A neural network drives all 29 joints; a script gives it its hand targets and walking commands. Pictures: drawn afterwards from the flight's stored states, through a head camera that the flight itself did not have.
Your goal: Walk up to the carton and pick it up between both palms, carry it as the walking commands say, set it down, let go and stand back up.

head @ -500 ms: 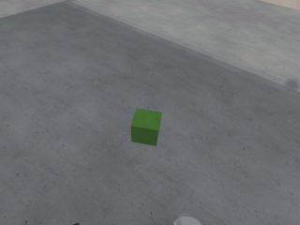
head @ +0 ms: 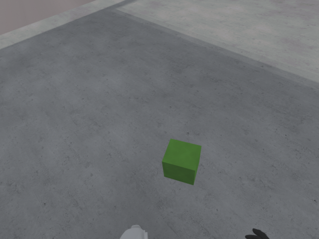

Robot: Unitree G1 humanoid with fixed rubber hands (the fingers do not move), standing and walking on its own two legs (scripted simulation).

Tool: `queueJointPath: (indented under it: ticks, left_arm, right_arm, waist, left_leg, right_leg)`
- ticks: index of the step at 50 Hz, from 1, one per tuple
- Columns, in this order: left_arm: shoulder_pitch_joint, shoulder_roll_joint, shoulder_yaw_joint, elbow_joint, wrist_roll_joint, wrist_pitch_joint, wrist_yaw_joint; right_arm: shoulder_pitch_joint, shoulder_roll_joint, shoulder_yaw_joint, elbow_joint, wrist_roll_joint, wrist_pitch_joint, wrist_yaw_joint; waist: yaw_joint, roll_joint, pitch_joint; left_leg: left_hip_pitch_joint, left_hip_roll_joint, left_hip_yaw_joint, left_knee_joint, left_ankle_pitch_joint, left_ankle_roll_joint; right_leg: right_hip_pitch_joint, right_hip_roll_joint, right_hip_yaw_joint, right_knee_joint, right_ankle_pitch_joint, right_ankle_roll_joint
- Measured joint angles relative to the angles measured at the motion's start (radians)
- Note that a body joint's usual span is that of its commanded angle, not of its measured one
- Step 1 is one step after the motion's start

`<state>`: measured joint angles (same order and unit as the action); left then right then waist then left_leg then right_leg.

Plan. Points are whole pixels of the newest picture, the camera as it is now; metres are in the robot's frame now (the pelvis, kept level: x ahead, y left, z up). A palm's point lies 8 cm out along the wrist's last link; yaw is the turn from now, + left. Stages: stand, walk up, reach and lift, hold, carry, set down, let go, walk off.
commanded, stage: walk up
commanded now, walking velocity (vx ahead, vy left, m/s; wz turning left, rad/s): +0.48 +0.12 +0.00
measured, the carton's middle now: (182, 161) +0.71 -0.02 -0.68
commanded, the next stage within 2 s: none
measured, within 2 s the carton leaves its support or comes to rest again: neither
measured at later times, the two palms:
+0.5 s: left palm (88, 201) +0.27 +0.29 -0.15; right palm out of the picture +0.14 -0.23 -0.12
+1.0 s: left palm (110, 195) +0.29 +0.22 -0.15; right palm (257, 194) +0.31 -0.25 -0.16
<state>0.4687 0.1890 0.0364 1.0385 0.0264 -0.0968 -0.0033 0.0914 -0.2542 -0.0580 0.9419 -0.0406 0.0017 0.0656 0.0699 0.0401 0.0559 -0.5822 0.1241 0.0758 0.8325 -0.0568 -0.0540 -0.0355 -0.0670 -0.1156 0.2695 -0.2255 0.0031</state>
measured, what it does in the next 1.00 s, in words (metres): walks ahead: left foot, then right foot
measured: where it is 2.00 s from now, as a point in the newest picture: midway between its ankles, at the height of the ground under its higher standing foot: (167, 233)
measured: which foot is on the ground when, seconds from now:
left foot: up 0.00-0.16, down 0.18-0.64, up 0.66-1.00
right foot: down 0.00-0.18, up 0.20-0.62, down 0.64-1.00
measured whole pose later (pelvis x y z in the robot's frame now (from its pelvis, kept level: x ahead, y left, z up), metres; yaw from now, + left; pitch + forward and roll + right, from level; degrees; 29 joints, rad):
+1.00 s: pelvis +0.27 -0.01 -0.01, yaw -1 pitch -2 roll -1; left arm 0.27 0.16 0.01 1.08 0.00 -0.02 0.03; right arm 0.19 -0.19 -0.05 1.08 0.00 0.03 -0.03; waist 0.01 0.05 0.06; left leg -0.24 0.04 0.06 0.49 -0.21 0.00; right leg -0.14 -0.03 -0.10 0.41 -0.23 0.00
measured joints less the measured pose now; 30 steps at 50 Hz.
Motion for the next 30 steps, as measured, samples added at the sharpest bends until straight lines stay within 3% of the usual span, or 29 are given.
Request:
queueJointPath:
  ticks: [5,8,11,13,15,18,23,30]
  left_arm:
    - [0.032,-0.014,0.002,0.021,0.007,0.011,0.006]
    - [0.039,-0.012,0.001,0.043,0.000,0.023,0.011]
    - [-0.007,0.003,0.003,0.045,-0.010,0.042,0.019]
    - [-0.062,0.022,0.023,0.026,-0.007,0.056,0.017]
    - [-0.115,0.042,0.037,0.010,-0.003,0.067,0.011]
    - [-0.186,0.062,0.047,-0.010,0.002,0.091,-0.004]
    - [-0.269,0.068,0.052,-0.046,0.009,0.127,-0.029]
    - [-0.352,0.036,0.017,-0.078,-0.001,0.112,-0.044]
  right_arm:
    - [-0.074,0.031,0.013,-0.017,0.005,-0.013,0.002]
    - [-0.093,0.047,0.023,-0.024,0.001,-0.038,-0.016]
    - [-0.070,0.056,0.024,-0.012,0.003,-0.061,-0.043]
    - [-0.022,0.056,0.024,0.011,0.018,-0.059,-0.059]
    - [0.034,0.051,0.019,0.042,0.021,-0.056,-0.071]
    - [0.120,0.041,0.014,0.077,0.018,-0.054,-0.077]
    - [0.228,0.031,0.001,0.103,0.010,-0.046,-0.081]
    - [0.297,0.027,-0.006,0.113,0.007,-0.028,-0.070]
  waist:
    - [0.023,-0.016,0.020]
    - [0.021,-0.030,0.022]
    - [-0.001,-0.057,0.031]
    - [-0.015,-0.067,0.036]
    - [-0.035,-0.077,0.033]
    - [-0.067,-0.080,0.024]
    - [-0.114,-0.070,0.003]
    - [-0.157,-0.039,-0.019]
  left_leg:
    - [0.049,-0.018,0.032,-0.216,0.000,0.006]
    - [0.137,-0.034,0.059,-0.317,-0.019,0.017]
    - [0.144,-0.046,0.066,-0.248,-0.084,0.084]
    - [0.172,-0.036,0.062,-0.249,-0.118,0.085]
    - [0.217,-0.027,0.062,-0.298,-0.110,0.067]
    - [0.273,-0.014,0.060,-0.366,-0.099,0.068]
    - [0.331,0.002,0.057,-0.432,-0.094,0.050]
    - [0.381,0.022,0.046,-0.455,-0.119,0.001]
  right_leg:
    - [0.081,-0.016,-0.005,-0.010,-0.068,0.038]
    - [0.087,-0.028,-0.004,0.092,-0.168,0.065]
    - [-0.077,-0.027,0.061,0.515,-0.287,0.049]
    - [-0.205,0.004,0.091,0.770,-0.262,0.044]
    - [-0.302,0.007,0.086,0.869,-0.203,0.042]
    - [-0.399,-0.004,0.072,0.852,-0.129,0.047]
    - [-0.461,-0.024,0.048,0.674,-0.045,0.061]
    - [-0.351,-0.011,0.022,0.319,-0.009,0.067]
